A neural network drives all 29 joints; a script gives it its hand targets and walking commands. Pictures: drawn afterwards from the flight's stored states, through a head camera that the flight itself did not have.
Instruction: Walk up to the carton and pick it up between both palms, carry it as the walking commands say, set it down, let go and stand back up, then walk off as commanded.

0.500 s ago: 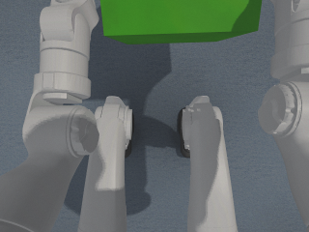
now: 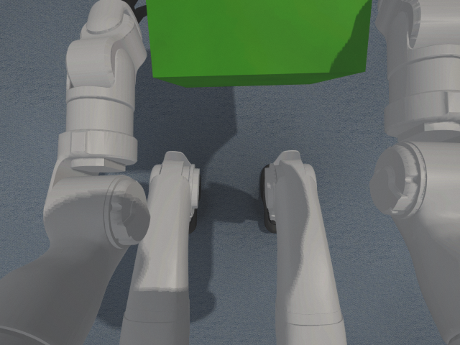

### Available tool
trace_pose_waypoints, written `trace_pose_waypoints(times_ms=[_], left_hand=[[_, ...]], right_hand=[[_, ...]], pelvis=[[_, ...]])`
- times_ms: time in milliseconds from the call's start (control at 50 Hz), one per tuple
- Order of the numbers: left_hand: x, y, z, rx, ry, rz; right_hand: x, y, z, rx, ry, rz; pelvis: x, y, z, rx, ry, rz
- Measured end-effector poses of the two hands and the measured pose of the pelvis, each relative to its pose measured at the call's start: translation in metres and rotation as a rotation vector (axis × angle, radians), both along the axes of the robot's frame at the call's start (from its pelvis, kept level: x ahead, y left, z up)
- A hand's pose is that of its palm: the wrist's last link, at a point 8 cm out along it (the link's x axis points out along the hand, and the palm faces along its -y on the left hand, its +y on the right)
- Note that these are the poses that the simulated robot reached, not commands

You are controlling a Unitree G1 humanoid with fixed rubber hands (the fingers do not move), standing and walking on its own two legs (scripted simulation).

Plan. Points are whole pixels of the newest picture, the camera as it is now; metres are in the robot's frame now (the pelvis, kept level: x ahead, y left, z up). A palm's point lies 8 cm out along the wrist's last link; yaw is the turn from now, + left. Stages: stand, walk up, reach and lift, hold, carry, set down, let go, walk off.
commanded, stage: reach and lift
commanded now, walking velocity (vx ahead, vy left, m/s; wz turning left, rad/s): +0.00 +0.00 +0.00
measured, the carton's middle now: out of the picture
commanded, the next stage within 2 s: none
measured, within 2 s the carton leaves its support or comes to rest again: neither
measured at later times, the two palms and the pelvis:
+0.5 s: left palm (89, 8) +0.50 +0.15 -0.02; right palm out of the picture +0.53 -0.18 -0.01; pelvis +0.01 +0.00 +0.05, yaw -1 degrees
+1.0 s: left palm out of the picture +0.48 +0.14 +0.05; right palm out of the picture +0.51 -0.19 +0.06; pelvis +0.00 +0.00 +0.11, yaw -1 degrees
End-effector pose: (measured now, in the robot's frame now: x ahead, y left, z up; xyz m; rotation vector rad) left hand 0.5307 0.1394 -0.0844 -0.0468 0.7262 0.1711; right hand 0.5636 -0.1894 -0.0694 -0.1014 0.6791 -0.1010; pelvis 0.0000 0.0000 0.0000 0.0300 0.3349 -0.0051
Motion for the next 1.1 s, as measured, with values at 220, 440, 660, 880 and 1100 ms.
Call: trace_pose_waypoints(times_ms=[220, 440, 660, 880, 1100], left_hand=[[-0.004, 0.001, 0.039, 0.0, -0.024, 0.0], [-0.022, 0.006, 0.054, -0.01, 0.016, 0.004], [-0.034, 0.009, 0.096, -0.012, -0.032, 0.006], [-0.044, 0.006, 0.122, -0.003, -0.017, 0.0], [-0.054, 0.003, 0.152, -0.004, -0.003, 0.004]], right_hand=[[-0.006, 0.001, 0.039, 0.021, -0.019, -0.016], [-0.022, 0.006, 0.055, 0.005, 0.028, -0.007], [-0.037, 0.009, 0.095, 0.018, -0.017, -0.019], [-0.049, 0.006, 0.119, -0.005, 0.0, -0.008], [-0.062, 0.002, 0.145, 0.018, 0.019, -0.022]], pelvis=[[0.001, 0.0, 0.022, 0.0, -0.049, -0.005], [0.007, 0.002, 0.05, -0.006, -0.074, -0.01], [0.001, 0.005, 0.069, -0.011, -0.133, -0.013], [-0.001, 0.003, 0.096, -0.009, -0.144, -0.018], [0.007, 0.0, 0.123, -0.005, -0.198, -0.023]])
